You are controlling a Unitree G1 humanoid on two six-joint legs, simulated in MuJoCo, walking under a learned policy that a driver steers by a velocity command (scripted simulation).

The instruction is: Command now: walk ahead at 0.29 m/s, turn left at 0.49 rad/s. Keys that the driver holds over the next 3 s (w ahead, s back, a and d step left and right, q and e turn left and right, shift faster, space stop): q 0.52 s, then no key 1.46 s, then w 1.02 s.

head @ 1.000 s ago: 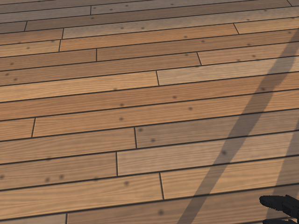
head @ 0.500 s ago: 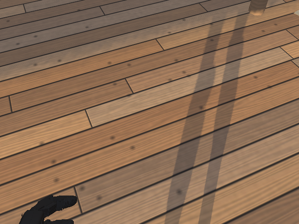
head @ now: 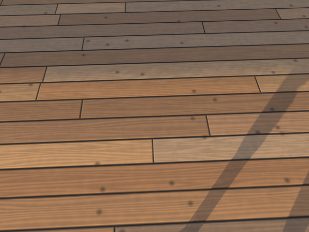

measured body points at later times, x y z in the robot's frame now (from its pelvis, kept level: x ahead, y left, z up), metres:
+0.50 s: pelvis +0.15 -0.01 +0.00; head +0.18 +0.00 +0.45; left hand +0.22 +0.30 -0.10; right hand +0.38 -0.24 -0.09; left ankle +0.17 +0.10 -0.73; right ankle +0.24 -0.13 -0.72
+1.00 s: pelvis +0.16 +0.00 +0.01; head +0.17 +0.02 +0.46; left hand +0.16 +0.29 -0.12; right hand +0.40 -0.16 -0.09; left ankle +0.10 +0.11 -0.73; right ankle +0.24 -0.13 -0.73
